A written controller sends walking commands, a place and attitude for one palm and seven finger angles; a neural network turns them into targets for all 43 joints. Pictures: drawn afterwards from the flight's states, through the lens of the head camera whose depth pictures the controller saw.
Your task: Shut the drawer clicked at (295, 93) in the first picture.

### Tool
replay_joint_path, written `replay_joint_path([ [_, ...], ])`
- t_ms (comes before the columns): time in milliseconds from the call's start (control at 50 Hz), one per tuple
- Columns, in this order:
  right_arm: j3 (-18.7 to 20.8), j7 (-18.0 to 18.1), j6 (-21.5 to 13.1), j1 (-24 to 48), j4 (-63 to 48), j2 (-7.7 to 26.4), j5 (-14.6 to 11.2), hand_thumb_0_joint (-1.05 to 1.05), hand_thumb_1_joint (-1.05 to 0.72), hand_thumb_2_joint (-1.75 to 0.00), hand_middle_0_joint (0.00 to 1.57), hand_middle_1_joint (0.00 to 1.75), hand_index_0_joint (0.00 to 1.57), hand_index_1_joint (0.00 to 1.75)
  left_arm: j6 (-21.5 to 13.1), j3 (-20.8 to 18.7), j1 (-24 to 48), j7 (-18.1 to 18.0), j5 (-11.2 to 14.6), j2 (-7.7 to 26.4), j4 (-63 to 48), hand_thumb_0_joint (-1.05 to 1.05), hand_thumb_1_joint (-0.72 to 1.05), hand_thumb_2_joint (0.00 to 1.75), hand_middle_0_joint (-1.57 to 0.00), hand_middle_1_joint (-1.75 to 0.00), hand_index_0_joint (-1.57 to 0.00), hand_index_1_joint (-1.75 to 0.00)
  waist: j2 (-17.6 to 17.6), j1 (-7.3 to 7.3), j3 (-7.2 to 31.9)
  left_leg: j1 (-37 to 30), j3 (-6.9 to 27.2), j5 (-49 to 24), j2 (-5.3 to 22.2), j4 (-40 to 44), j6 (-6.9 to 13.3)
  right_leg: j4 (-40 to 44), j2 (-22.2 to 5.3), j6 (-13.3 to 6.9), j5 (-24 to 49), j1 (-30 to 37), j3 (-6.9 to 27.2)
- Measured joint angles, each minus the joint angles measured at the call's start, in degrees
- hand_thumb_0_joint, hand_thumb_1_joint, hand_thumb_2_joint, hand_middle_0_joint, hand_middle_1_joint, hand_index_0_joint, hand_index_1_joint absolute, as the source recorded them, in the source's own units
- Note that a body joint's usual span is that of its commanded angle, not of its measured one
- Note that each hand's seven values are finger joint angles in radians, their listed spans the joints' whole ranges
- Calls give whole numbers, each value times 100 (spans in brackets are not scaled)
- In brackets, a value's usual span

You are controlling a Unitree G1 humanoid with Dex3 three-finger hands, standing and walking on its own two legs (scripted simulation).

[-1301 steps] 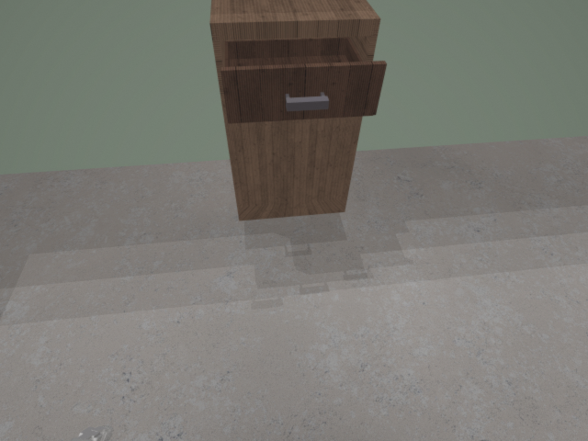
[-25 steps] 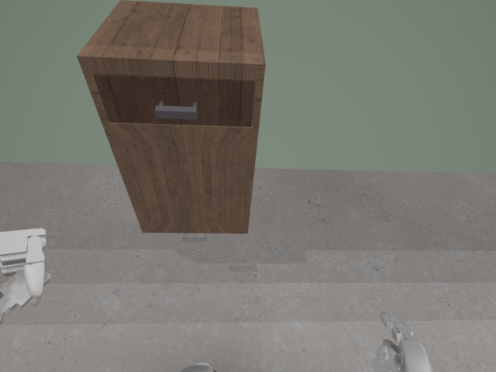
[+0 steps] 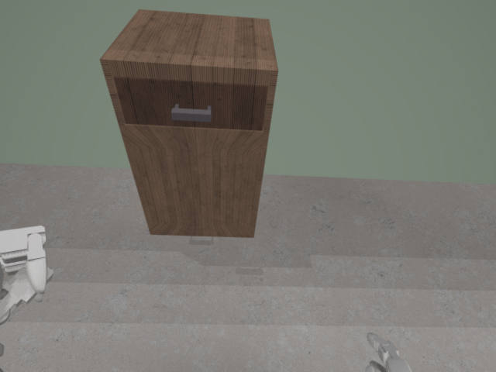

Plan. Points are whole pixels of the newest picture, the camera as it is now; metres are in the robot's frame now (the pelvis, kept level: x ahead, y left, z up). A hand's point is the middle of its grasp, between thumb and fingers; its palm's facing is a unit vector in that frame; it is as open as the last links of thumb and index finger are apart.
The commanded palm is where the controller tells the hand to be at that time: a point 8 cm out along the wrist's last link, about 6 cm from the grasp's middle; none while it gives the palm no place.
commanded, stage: let the arm hang, fingers relaxed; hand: left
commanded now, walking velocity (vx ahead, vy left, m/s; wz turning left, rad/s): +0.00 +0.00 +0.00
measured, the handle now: (192, 111) +0.83 +0.22 -0.04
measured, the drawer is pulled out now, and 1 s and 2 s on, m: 0.00 0.00 0.00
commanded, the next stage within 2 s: look to check the result in 1.12 s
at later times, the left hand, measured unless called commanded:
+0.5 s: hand out of the picture -0.07 +0.19 -0.17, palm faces +0.07 -0.97 -0.24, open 4.3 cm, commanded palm none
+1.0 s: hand out of the picture +0.01 +0.15 -0.17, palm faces +0.07 -0.98 -0.19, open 7.3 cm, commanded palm none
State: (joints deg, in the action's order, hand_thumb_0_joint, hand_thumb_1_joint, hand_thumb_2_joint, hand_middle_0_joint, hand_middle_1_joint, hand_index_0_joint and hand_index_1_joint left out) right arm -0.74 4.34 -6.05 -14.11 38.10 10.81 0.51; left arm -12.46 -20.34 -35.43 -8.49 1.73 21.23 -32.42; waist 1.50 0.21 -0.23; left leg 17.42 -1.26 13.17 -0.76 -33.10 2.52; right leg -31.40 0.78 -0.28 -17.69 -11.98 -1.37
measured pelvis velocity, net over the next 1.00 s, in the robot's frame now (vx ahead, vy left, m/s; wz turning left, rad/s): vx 0.00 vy -0.03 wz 0.05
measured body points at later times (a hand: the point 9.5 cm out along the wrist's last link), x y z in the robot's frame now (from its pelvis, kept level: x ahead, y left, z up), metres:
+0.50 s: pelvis -0.01 -0.01 +0.01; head +0.02 +0.00 +0.46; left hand -0.07 +0.24 -0.15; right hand -0.02 -0.24 -0.14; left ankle +0.04 +0.09 -0.73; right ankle +0.01 -0.13 -0.73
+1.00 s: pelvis +0.00 -0.03 +0.01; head +0.01 -0.03 +0.46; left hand +0.01 +0.20 -0.15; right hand +0.02 -0.25 -0.15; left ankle +0.05 +0.09 -0.73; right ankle +0.01 -0.13 -0.73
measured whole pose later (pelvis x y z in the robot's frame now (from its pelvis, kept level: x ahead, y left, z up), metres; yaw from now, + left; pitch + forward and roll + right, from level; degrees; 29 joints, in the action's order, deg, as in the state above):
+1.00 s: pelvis +0.00 -0.03 +0.01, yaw +3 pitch -2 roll +0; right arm 1.1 1.6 0.2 -15.0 64.1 8.4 1.2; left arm -0.3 -0.4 -13.7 -1.7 -0.8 8.5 64.3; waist -0.5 -0.4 -2.4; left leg 13.8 1.9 8.7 -1.4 -24.4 0.6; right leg -25.2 1.9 -1.5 -13.6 -9.8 0.6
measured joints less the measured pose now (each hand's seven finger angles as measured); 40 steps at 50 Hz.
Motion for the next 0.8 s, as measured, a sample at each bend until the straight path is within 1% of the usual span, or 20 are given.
replay_joint_path([
  [20, 2, 22, -19, 10, -2, 0, 3, 1, -90, -90, 20, 30, 21, 30, 14, -39, 40, -4, -17, -14, 78, 1, 89, 90, -141, -160, -141, -159, 47, 8, 2, -59, -45, 9, -48, 91, 26, -79, -41, 9, -83, -24, 48],
  [40, 65, -75, -143, 32, 95, 51, 24, 1, -90, -90, 20, 30, 21, 30, -15, 40, 252, 89, -127, -24, 442, 1, 89, 90, -141, -160, -141, -160, -3, -4, 50, -2, -23, -5, -82, 128, 52, -352, -66, 10, -149, -170, 22],
  [60, 131, -188, -149, 81, 207, 136, 35, 1, -90, -90, 20, 30, 20, 30, 124, 223, 604, 232, -207, -48, 1032, 0, 89, 90, -141, -160, -141, -159, -96, -19, 96, 94, 33, -41, -128, 133, 83, -733, -86, 24, -340, -366, 31],
  [100, 185, -313, 42, 228, 428, 276, 92, 1, -90, -90, 20, 30, 20, 30, 655, 639, 1341, 433, -277, -201, 2510, 0, 90, 90, -139, -159, -140, -158, -250, -65, 145, 239, 135, -144, -223, 151, 137, -1355, -99, 52, -853, -696, 151],
  [120, 179, -342, 146, 290, 520, 301, 126, 1, -90, -90, 20, 30, 20, 30, 906, 821, 1654, 492, -304, -300, 3289, 0, 90, 90, -138, -158, -138, -157, -275, -93, 133, 264, 168, -188, -263, 165, 149, -1435, -108, 58, -975, -762, 204],
  [140, 156, -363, 238, 334, 597, 296, 145, 1, -90, -90, 20, 30, 20, 30, 1114, 984, 1898, 538, -323, -395, 4031, 0, 90, 90, -136, -156, -137, -156, -258, -115, 104, 264, 179, -216, -295, 171, 144, -1328, -123, 59, -943, -754, 237],
  [180, 85, -399, 380, 372, 721, 204, 128, 1, -90, -90, 20, 30, 20, 30, 1382, 1294, 2141, 617, -340, -521, 5282, 0, 91, 90, -132, -152, -132, -152, -75, -131, 39, 256, 117, -194, -358, 101, 94, -640, -173, 28, -400, -546, 327],
  [200, 61, -419, 435, 385, 788, 145, 105, 1, -90, -90, 20, 30, 20, 30, 1444, 1447, 2171, 655, -353, -580, 5818, 0, 91, 90, -129, -150, -129, -149, 36, -132, 1, 268, 61, -147, -378, 19, 61, -388, -194, 4, -46, -476, 396],
  [220, 63, -438, 495, 395, 874, 114, 94, 1, -90, -90, 20, 30, 20, 30, 1503, 1612, 2188, 694, -361, -700, 6361, 0, 91, 90, -126, -147, -126, -146, 24, -172, -64, 248, 84, -107, -334, -38, 30, -401, -150, 19, 79, -452, 376],
  [260, 78, -455, 616, 324, 1055, 60, 102, 1, -91, -90, 20, 30, 20, 30, 1592, 1938, 2099, 781, -355, -958, 7260, 0, 91, 90, -120, -140, -120, -140, -24, -255, -129, 204, 181, -105, -244, -20, -12, -314, -57, 36, 89, -363, 286],
  [280, 83, -453, 659, 263, 1163, 22, 107, 1, -91, -90, 20, 30, 20, 30, 1578, 2006, 2032, 713, -395, -1055, 7600, 1, 91, 90, -117, -138, -117, -136, -21, -267, -154, 201, 224, -119, -202, 1, -28, -220, -14, 29, 102, -319, 247],
  [300, 86, -445, 688, 183, 1280, -34, 106, 1, -91, -90, 20, 30, 20, 30, 1548, 1956, 1992, 592, -440, -1029, 7860, 1, 91, 90, -113, -138, -113, -133, 11, -250, -190, 200, 267, -136, -167, 25, -43, -124, 24, 14, 131, -279, 208],
  [360, 80, -408, 736, -80, 1671, -151, 120, 1, -91, -90, 20, 30, 20, 30, 1507, 1920, 1870, 682, -321, -856, 8507, 1, 90, 90, -103, -129, -102, -121, 76, -133, -278, 153, 329, -217, -111, 200, -72, 154, 80, -23, 265, -182, 157],
  [420, 86, -363, 768, -308, 2030, -189, 99, 1, -91, -90, 20, 30, 20, 30, 1457, 1931, 1710, 736, -278, -782, 8979, 1, 91, 90, -91, -116, -91, -109, 15, -14, -344, 48, 351, -343, -118, 461, -68, 421, 70, -25, 398, -71, 143],
  [480, 102, -336, 769, -438, 2294, -204, 66, 1, -91, -90, 20, 30, 20, 30, 1401, 1948, 1539, 732, -256, -766, 9338, 1, 91, 90, -80, -101, -80, -96, -65, 45, -397, -67, 353, -442, -138, 668, -67, 587, 45, -14, 471, 26, 145],
  [580, 139, -300, 742, -452, 2530, -204, 36, 1, -91, -90, 20, 30, 20, 30, 1360, 1994, 1399, 706, -238, -862, 9751, 0, 91, 90, -60, -77, -60, -75, -193, 46, -439, -201, 324, -505, -149, 827, -69, 670, 27, -15, 502, 116, 176],
  [680, 161, -287, 715, -340, 2606, -209, 34, 0, -91, -90, 20, 30, 20, 30, 1336, 2026, 1482, 693, -236, -1032, 9897, 0, 91, 90, -41, -55, -41, -54, -265, 28, -390, -268, 295, -518, -148, 882, -82, 640, 24, -30, 481, 134, 205],
  [800, 172, -287, 680, -176, 2600, -243, 46, 0, -91, -90, 20, 30, 20, 30, 1274, 2032, 1759, 688, -244, -1213, 9826, 0, 91, 90, -27, -39, -27, -38, -275, 11, -281, -307, 296, -512, -133, 897, -117, 591, 39, -59, 444, 140, 206],
])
